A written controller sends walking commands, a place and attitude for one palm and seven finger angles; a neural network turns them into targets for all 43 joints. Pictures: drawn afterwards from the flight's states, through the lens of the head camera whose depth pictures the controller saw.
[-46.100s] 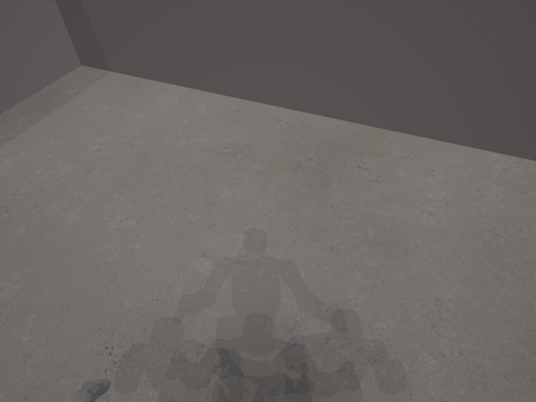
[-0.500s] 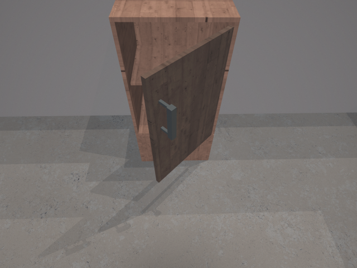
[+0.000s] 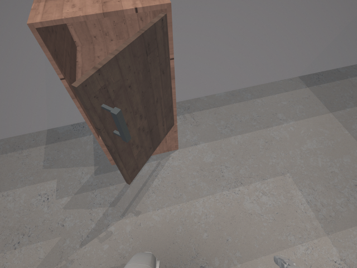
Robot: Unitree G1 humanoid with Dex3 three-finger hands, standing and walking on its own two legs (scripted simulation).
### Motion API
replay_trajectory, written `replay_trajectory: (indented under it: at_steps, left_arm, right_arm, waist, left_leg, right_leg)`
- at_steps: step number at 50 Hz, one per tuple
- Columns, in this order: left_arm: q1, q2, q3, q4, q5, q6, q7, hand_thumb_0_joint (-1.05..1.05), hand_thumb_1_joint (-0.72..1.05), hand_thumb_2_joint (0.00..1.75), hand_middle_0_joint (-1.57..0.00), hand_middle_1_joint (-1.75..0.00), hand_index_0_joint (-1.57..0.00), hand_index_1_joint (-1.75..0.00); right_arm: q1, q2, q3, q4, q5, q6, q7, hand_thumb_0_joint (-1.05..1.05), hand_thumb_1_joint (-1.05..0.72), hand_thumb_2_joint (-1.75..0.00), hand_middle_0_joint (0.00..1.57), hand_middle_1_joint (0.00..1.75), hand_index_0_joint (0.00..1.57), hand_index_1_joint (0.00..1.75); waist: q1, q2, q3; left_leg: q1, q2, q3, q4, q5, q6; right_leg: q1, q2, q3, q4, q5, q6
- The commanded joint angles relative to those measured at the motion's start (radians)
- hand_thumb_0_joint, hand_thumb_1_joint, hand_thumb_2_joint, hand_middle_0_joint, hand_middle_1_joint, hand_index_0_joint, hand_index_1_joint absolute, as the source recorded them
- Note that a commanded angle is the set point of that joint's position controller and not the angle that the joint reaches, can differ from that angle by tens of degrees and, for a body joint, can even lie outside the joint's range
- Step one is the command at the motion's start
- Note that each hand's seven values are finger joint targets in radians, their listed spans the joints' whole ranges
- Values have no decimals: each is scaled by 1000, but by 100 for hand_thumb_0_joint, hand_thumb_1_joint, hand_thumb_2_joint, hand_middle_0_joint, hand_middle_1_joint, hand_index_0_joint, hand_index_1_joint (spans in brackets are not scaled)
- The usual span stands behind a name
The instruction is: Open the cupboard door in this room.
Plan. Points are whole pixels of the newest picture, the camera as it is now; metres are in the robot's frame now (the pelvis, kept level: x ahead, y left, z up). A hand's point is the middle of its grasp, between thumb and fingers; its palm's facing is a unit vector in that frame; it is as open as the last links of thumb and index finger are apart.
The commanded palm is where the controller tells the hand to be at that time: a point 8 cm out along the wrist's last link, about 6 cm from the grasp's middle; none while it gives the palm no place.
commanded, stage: walk to a spot facing it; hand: left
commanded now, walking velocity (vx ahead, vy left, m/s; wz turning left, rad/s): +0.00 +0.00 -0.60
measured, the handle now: (116, 123) +0.49 +0.24 -0.04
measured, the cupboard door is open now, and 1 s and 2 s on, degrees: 45 45 45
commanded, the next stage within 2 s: none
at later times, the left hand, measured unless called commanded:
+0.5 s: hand (112, 249) +0.17 +0.20 -0.16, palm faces -0.26 -0.93 -0.26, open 7.4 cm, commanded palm none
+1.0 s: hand (152, 224) +0.24 +0.10 -0.18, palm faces -0.53 -0.83 -0.19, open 7.3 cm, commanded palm none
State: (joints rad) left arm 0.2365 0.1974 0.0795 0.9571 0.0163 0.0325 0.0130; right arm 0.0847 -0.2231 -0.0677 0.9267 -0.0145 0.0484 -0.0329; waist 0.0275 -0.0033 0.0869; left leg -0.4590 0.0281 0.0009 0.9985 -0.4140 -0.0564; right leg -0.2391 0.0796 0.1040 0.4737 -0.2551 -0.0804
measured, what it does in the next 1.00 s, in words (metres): steps on the spot, turning right: left foot, then right foot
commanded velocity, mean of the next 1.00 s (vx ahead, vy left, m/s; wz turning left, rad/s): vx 0.00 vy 0.00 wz -0.60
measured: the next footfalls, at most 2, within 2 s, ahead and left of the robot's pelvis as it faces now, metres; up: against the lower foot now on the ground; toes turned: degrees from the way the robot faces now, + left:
left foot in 0.20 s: +0.06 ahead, +0.15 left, +0.00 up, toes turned -8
right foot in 0.54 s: +0.03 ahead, -0.13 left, +0.00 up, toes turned -22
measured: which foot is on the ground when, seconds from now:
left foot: up 0.00-0.18, down 0.20-0.54, up 0.56-0.86, down 0.88-1.00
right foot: down 0.00-0.20, up 0.22-0.52, down 0.54-0.88, up 0.90-1.00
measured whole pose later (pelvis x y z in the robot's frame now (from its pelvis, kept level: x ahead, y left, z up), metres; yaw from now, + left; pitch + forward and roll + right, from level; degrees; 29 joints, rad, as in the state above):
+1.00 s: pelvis +0.05 -0.01 -0.01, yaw -35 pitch +2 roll -1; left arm 0.17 0.24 0.08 0.90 0.02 0.07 -0.03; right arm 0.23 -0.18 -0.02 0.88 -0.04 0.00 -0.03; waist 0.00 -0.03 0.06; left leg -0.29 0.07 0.07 0.55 -0.29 -0.01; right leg -0.48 0.05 0.03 1.02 -0.49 0.03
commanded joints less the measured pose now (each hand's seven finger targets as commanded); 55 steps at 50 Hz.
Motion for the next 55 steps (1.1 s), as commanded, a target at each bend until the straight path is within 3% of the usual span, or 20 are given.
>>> replay_trajectory:
  at_steps: [1, 5, 8, 10, 11, 16, 22, 25, 27, 28, 30, 33, 39, 42, 43, 44, 45, 46, 50, 55]
  left_arm:
    - [79, 205, 50, -59, 11, -18, 15, 0, 90, 90, -20, -30, -20, -30]
    - [51, 209, 57, -74, 15, -15, 14, 0, 90, 90, -20, -30, -20, -30]
    - [-14, 186, 48, -99, 1, -9, 8, 0, 90, 90, -20, -30, -20, -30]
    - [11, 117, 29, -131, -10, -16, -8, 0, 90, 90, -20, -30, -20, -30]
    - [-22, 152, 34, -139, 0, -11, -13, 0, 90, 90, -20, -30, -20, -30]
    - [-10, 110, 33, -126, 5, 3, -43, 0, 90, 90, -20, -30, -20, -30]
    - [-83, 93, 16, -153, 2, 4, -59, 0, 90, 90, -20, -30, -20, -30]
    - [36, 144, 28, -115, 3, -9, -54, 0, 90, 90, -20, -30, -20, -30]
    - [151, 342, 65, -84, 8, -22, -20, 0, 90, 90, -20, -30, -20, -30]
    - [159, 335, 62, -82, 1, -20, -7, 0, 90, 90, -20, -30, -20, -30]
    - [13, 256, 53, -118, 5, -7, 6, 0, 90, 90, -20, -30, -20, -30]
    - [-50, 219, 35, -140, 8, -14, 8, 0, 90, 90, -20, -30, -20, -30]
    - [-49, 239, 41, -138, 13, -8, -4, 0, 90, 90, -20, -30, -20, -30]
    - [-93, 215, 38, -146, 4, -4, -4, 0, 90, 90, -20, -30, -20, -30]
    - [-89, 165, 27, -159, -4, 1, -8, 0, 90, 90, -20, -30, -20, -30]
    - [-54, 109, 16, -174, -14, 2, -19, 0, 90, 90, -20, -30, -20, -30]
    - [-96, 146, 16, -185, -3, -4, -22, 0, 90, 90, -20, -30, -20, -30]
    - [-94, 152, 26, -196, -2, -8, -32, 0, 90, 90, -20, -30, -20, -30]
    - [-82, 108, 26, -159, 8, 6, -53, 0, 90, 90, -20, -30, -20, -30]
    - [-126, 81, 9, -172, 2, -4, -64, 0, 90, 90, -20, -30, -20, -30]
  right_arm:
    - [-26, -68, -8, -93, 8, -23, -7, 0, -90, -90, 20, 30, 20, 30]
    - [-13, -62, -6, -106, 16, -35, -9, 0, -90, -90, 20, 30, 20, 30]
    - [115, -91, -8, -71, 15, -49, -18, 0, -90, -90, 20, 30, 20, 30]
    - [177, -234, -34, -86, -4, -59, -24, 0, -90, -90, 20, 30, 20, 30]
    - [178, -228, -27, -92, -16, -51, -27, 0, -90, -90, 20, 30, 20, 30]
    - [126, -153, 2, -111, -22, -60, -28, 0, -90, -90, 20, 30, 20, 30]
    - [181, -197, -19, -86, -24, -51, -12, 0, -90, -90, 20, 30, 20, 30]
    - [152, -206, -26, -94, -12, -45, -3, 0, -90, -90, 20, 30, 20, 30]
    - [98, -91, 1, -160, 5, -39, 4, 0, -90, -90, 20, 30, 20, 30]
    - [92, -125, -1, -152, 7, -30, -3, 0, -90, -90, 20, 30, 20, 30]
    - [92, -118, -9, -121, 5, -24, 2, 0, -90, -90, 20, 30, 20, 30]
    - [110, -97, -3, -97, 3, -20, 9, 0, -90, -90, 20, 30, 20, 30]
    - [128, -69, -3, -94, 7, -29, 10, 0, -90, -90, 20, 30, 20, 30]
    - [225, -85, -4, -71, 10, -46, -1, 0, -90, -90, 20, 30, 20, 30]
    - [256, -143, -12, -61, 3, -56, -8, 0, -90, -90, 20, 30, 20, 30]
    - [265, -246, -31, -73, -15, -63, -11, 0, -90, -90, 20, 30, 20, 30]
    - [280, -255, -31, -81, -16, -62, -15, 0, -90, -90, 20, 30, 20, 30]
    - [235, -246, -24, -110, -23, -61, -20, 0, -90, -90, 20, 30, 20, 30]
    - [155, -166, -3, -113, -25, -67, -20, 0, -90, -90, 20, 30, 20, 30]
    - [248, -193, -20, -77, -26, -60, -6, 0, -90, -90, 20, 30, 20, 30]
  waist:
    - [21, -126, -130]
    - [5, -111, -135]
    - [-63, -46, -169]
    - [-63, 343, -195]
    - [-73, 217, -139]
    - [-15, 213, -129]
    - [-49, 208, -111]
    - [20, 135, -148]
    - [86, -367, -190]
    - [90, -308, -190]
    - [26, -252, -132]
    - [-18, -162, -123]
    - [-17, -135, -101]
    - [-73, -116, -132]
    - [-83, 39, -139]
    - [-76, 331, -146]
    - [-90, 285, -129]
    - [-62, 175, -116]
    - [-20, 210, -81]
    - [-74, 228, -156]
  left_leg:
    - [-70, -1, -24, -74, -13, -3]
    - [32, -18, -33, -250, -7, 8]
    - [360, 14, -45, -570, 217, 24]
    - [512, 447, -450, -706, 467, 211]
    - [393, 487, -441, -698, 489, 283]
    - [372, 267, -55, -593, 820, 183]
    - [322, 281, 33, -571, 631, 162]
    - [203, 242, 94, -379, 471, 83]
    - [-135, 20, 133, 89, -277, -12]
    - [-162, 54, -1, 186, -245, 5]
    - [-169, 83, -9, 203, -94, -3]
    - [-53, 60, 12, 80, -25, -16]
    - [85, -5, 41, -233, 19, -6]
    - [275, 0, 26, -492, 158, 5]
    - [379, 120, -111, -639, 120, 45]
    - [432, 382, -403, -745, 139, 151]
    - [362, 479, -450, -752, 236, 231]
    - [263, 466, -399, -747, 266, 261]
    - [293, 287, -49, -652, 600, 167]
    - [393, 290, 57, -592, 498, 147]
  right_leg:
    - [196, -270, 311, -72, 582, -127]
    - [138, -257, 360, -37, 599, -120]
    - [-76, -156, 290, 49, 400, -21]
    - [-342, 13, 5, 419, -373, 94]
    - [-334, -33, -5, 585, -381, 107]
    - [-337, -83, -92, 678, -214, 133]
    - [-162, -80, -196, 314, -168, 111]
    - [106, -83, -178, 25, 78, 71]
    - [275, -478, 378, -117, 635, -118]
    - [259, -474, 349, -112, 532, -170]
    - [157, -361, 281, -131, 269, -139]
    - [45, -301, 179, -105, 354, -114]
    - [-30, -259, 245, -105, 207, -104]
    - [-122, -215, 240, -34, 158, -39]
    - [-245, -121, 175, 68, 20, 14]
    - [-381, 12, 0, 313, -259, 79]
    - [-363, -34, -34, 518, -359, 93]
    - [-319, -76, -32, 619, -328, 105]
    - [-328, -100, -113, 638, -207, 130]
    - [-196, -83, -215, 306, -218, 115]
